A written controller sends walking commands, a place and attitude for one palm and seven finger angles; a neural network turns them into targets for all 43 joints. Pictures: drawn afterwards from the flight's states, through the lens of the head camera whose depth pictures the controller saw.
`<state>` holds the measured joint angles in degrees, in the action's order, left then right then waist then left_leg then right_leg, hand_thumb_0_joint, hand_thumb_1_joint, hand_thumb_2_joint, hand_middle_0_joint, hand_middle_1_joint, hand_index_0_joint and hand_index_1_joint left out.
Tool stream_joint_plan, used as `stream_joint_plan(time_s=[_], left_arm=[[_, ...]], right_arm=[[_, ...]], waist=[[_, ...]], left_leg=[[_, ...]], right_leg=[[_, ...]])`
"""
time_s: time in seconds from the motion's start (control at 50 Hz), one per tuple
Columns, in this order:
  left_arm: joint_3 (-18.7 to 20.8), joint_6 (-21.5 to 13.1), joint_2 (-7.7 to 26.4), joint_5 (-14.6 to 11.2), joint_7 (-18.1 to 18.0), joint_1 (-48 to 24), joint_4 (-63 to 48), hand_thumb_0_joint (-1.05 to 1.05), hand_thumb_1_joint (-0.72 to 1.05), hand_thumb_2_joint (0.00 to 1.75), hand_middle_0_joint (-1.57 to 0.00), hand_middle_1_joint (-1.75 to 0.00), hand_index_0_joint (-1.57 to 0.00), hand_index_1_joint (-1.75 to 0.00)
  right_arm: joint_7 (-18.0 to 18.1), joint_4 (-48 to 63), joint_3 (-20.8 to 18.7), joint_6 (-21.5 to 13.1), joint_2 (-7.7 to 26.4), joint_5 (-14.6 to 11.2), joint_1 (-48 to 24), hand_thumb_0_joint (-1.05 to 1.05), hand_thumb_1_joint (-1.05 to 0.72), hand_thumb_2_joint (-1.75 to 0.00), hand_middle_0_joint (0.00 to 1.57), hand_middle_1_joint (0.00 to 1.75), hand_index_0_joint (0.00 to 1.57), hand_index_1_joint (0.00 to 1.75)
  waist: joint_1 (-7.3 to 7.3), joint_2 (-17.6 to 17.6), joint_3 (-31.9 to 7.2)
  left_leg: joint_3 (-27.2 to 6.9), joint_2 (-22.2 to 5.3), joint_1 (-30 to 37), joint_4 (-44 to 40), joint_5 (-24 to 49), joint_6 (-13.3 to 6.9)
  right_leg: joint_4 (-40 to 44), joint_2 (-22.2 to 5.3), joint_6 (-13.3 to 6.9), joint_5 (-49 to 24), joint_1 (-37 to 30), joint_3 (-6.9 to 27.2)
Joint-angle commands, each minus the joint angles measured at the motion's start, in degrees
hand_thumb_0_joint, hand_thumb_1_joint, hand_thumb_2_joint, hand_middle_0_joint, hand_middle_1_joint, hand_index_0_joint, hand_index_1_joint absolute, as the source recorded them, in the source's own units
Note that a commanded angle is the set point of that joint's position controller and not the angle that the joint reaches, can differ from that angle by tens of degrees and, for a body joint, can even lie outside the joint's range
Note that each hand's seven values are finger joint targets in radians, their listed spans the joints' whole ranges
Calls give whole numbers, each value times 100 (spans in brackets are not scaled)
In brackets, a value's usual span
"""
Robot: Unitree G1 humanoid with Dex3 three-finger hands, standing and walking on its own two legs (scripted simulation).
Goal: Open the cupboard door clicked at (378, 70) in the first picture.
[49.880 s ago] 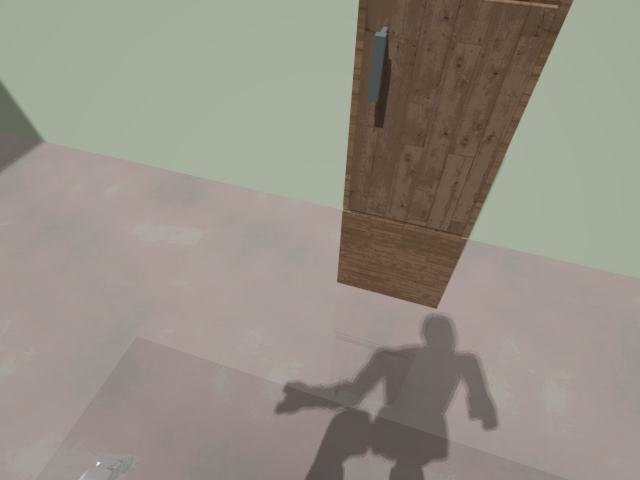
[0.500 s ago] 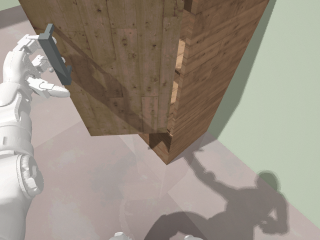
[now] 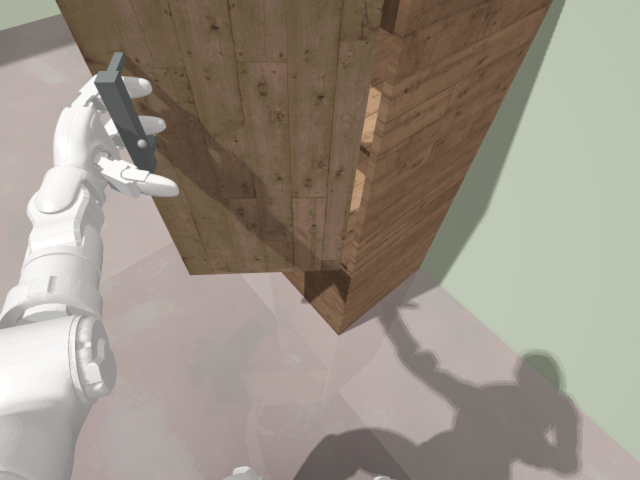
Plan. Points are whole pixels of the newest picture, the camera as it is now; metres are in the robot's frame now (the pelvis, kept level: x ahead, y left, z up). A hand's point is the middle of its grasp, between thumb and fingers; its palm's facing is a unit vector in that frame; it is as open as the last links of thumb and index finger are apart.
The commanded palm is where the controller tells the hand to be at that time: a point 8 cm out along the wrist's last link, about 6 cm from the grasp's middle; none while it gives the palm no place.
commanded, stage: slide the fingers in behind the handle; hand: left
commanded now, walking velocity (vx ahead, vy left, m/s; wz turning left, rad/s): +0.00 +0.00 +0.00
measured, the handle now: (133, 116) +0.54 +0.22 +0.14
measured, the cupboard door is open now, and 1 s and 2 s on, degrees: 53 53 93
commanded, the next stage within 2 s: close the thumb around the handle in 0.32 s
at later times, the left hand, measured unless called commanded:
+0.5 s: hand (145, 141) +0.49 +0.19 +0.15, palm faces +0.01 -1.00 +0.00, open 13.9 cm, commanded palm +0.46 +0.24 +0.14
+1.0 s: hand (141, 144) +0.49 +0.20 +0.14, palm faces +0.02 -1.00 +0.01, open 6.2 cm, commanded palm +0.47 +0.25 +0.14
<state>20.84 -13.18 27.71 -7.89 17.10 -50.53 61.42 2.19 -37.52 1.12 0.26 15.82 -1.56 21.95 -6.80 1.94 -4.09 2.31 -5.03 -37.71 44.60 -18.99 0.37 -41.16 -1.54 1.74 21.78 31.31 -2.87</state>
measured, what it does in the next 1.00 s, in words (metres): stands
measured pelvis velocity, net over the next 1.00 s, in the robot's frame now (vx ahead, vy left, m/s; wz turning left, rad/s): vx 0.00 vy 0.00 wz -0.01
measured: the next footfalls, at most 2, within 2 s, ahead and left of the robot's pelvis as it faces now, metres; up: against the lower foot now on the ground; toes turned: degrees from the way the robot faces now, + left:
none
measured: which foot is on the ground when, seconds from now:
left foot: down 0.00-1.00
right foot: down 0.00-1.00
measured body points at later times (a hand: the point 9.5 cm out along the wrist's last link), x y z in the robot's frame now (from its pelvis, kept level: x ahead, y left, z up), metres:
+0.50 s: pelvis +0.00 -0.01 +0.00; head +0.07 +0.00 +0.45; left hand +0.48 +0.24 +0.15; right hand +0.02 -0.28 -0.12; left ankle +0.02 +0.12 -0.71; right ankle -0.02 -0.14 -0.71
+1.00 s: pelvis +0.00 +0.00 +0.00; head +0.07 +0.00 +0.44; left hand +0.48 +0.25 +0.14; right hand +0.02 -0.28 -0.11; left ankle +0.02 +0.12 -0.71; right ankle -0.02 -0.14 -0.71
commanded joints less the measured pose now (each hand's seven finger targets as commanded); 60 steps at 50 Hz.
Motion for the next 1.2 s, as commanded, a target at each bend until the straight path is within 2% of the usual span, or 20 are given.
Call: stream_joint_plan(time_s=[0.0, 0.08, 0.14, 0.18, 0.2, 0.22, 0.26, 0.3, 0.4, 0.42, 0.5, 0.52, 0.62, 0.66, 0.74, 0.8, 0.9, 1.02, 1.1, 1.18], left_arm=[[201, -407, 1335, -79, -204, -2751, -1289, 0, -50, 30, -30, -120, -30, -120], [302, -311, 1629, 100, -322, -2862, -925, 0, -50, 30, -30, -120, -30, -120], [217, -414, 1590, 119, -270, -3146, -1067, 0, -50, 30, -30, -120, -30, -120], [265, -527, 1602, 76, -193, -2957, -1264, 0, -50, 30, -30, -120, -30, -120], [230, -550, 1513, 18, -159, -2936, -1201, 0, -50, 30, -30, -120, -30, -120], [321, -571, 1638, -21, -132, -2982, -1213, 0, -50, 30, -30, -120, -30, -120], [196, -532, 1414, -95, -69, -2908, -1166, 0, -50, 30, -30, -120, -30, -120], [364, -495, 1611, -114, -57, -2760, -1087, 0, -50, 30, -30, -120, -30, -120], [337, -359, 1603, -29, -126, -2538, -1071, 0, -50, 30, -30, -120, -30, -120], [441, -356, 1738, -31, -138, -2431, -1106, 0, -44, 32, -30, -121, -30, -121], [304, -397, 1576, -60, -142, -2587, -1123, 0, -22, 42, -32, -123, -32, -123], [388, -417, 1741, -37, -139, -2645, -1159, 0, -16, 44, -32, -124, -32, -124], [326, -460, 1776, -20, -95, -2937, -1051, 0, 12, 56, -34, -127, -34, -127], [147, -461, 1605, -3, -72, -3075, -931, 0, 23, 61, -35, -128, -35, -128], [367, -535, 1761, -54, -65, -2966, -1162, 0, 45, 71, -37, -130, -37, -130], [302, -478, 1589, -144, -16, -2709, -1008, 0, 62, 78, -38, -132, -38, -132], [452, -284, 1864, -34, -75, -2642, -737, 0, 90, 90, -40, -135, -40, -135], [503, -589, 2004, -35, -11, -2892, -1323, 0, 90, 90, -40, -135, -40, -135], [674, -537, 2024, -168, -23, -2589, -1221, 0, 90, 90, -40, -135, -40, -135], [552, -423, 1926, -46, -109, -2562, -1248, 0, 90, 90, -40, -135, -40, -135]], right_arm=[[45, 403, -361, -153, 939, 46, 620, 0, -90, -90, 20, 30, 20, 30], [46, 381, -342, -115, 962, 36, 630, 0, -90, -90, 20, 30, 20, 30], [68, 375, -341, -135, 955, 49, 649, 0, -90, -90, 20, 30, 20, 30], [67, 412, -359, -147, 951, 51, 636, 0, -90, -90, 20, 30, 20, 30], [77, 390, -350, -145, 944, 61, 666, 0, -90, -90, 20, 30, 20, 30], [85, 340, -358, -143, 958, 56, 664, 0, -90, -90, 20, 30, 20, 30], [77, 354, -361, -144, 947, 39, 644, 0, -90, -90, 20, 30, 20, 30], [101, 352, -353, -127, 970, 41, 649, 0, -90, -90, 20, 30, 20, 30], [87, 395, -358, -76, 948, 36, 637, 0, -90, -90, 20, 30, 20, 30], [83, 422, -362, -60, 962, 26, 599, 0, -90, -90, 20, 30, 20, 30], [98, 435, -358, -56, 945, 20, 599, 0, -90, -90, 20, 30, 20, 30], [111, 420, -366, -52, 967, 15, 590, 0, -90, -90, 20, 30, 20, 30], [144, 360, -342, -67, 971, 10, 584, 0, -90, -90, 20, 30, 20, 30], [151, 324, -333, -86, 966, 9, 589, 0, -90, -90, 20, 30, 20, 30], [139, 322, -365, -135, 978, 41, 628, 0, -90, -90, 20, 30, 20, 30], [124, 338, -342, -120, 962, 37, 639, 0, -90, -90, 20, 30, 20, 30], [140, 397, -334, -53, 1001, 19, 620, 0, -90, -90, 20, 30, 20, 30], [133, 413, -345, -57, 969, 40, 622, 0, -90, -90, 20, 30, 20, 30], [146, 430, -342, -43, 981, 41, 601, 0, -90, -90, 20, 30, 20, 30], [124, 468, -344, -31, 960, 31, 555, 0, -90, -90, 20, 30, 20, 30]], waist=[[-85, 395, -2219], [-142, 121, -1958], [-189, 342, -2193], [-93, 586, -2557], [-150, 498, -2560], [-143, 421, -2537], [-147, 370, -2437], [-88, 301, -2341], [-49, 270, -2120], [2, 281, -2153], [-87, 117, -2064], [-80, 208, -2119], [-170, 322, -2119], [-262, 304, -1948], [-119, 567, -2563], [-107, 263, -2483], [-115, -50, -1960], [-89, 635, -2464], [-7, 277, -2434], [-9, 473, -2250]], left_leg=[[-363, 336, 2264, -371, 1877, -195], [-305, 347, 1847, -432, 1483, -214], [-332, 345, 2056, -403, 1542, -211], [-348, 335, 2343, -346, 1812, -173], [-340, 333, 2392, -301, 1927, -202], [-349, 315, 2339, -307, 1910, -198], [-320, 327, 2274, -347, 1806, -196], [-275, 355, 2100, -352, 1789, -227], [-229, 375, 1948, -380, 1763, -251], [-216, 376, 1902, -405, 1704, -240], [-182, 392, 1846, -404, 1578, -270], [-204, 384, 1857, -417, 1541, -254], [-218, 397, 1884, -394, 1403, -265], [-268, 375, 1885, -402, 1309, -250], [-309, 359, 2273, -325, 1762, -216], [-280, 385, 2112, -320, 1863, -241], [-190, 397, 1609, -398, 1431, -290], [-250, 373, 2141, -310, 1852, -225], [-248, 364, 2036, -338, 1920, -230], [-237, 353, 2008, -388, 1869, -202]], right_leg=[[398, 434, -227, -1897, 1, -107], [447, 407, -184, -1765, -51, -52], [433, 404, -191, -1780, -6, -29], [381, 417, -228, -1913, -61, -26], [383, 431, -226, -2002, -52, -32], [399, 428, -206, -2041, -79, -19], [428, 437, -202, -2014, -112, -36], [434, 432, -208, -2099, -260, -31], [461, 416, -198, -2135, -284, -27], [472, 408, -191, -2136, -346, -1], [515, 408, -181, -2101, -383, 18], [502, 398, -176, -2067, -362, 30], [534, 387, -163, -1930, -241, 74], [548, 391, -171, -1754, -47, 41], [441, 402, -200, -2042, -170, 23], [424, 419, -196, -2231, -345, -14], [513, 391, -153, -2042, -359, 26], [414, 412, -198, -2207, -276, 36], [415, 423, -199, -2279, -443, 0], [420, 409, -194, -2199, -317, -19]])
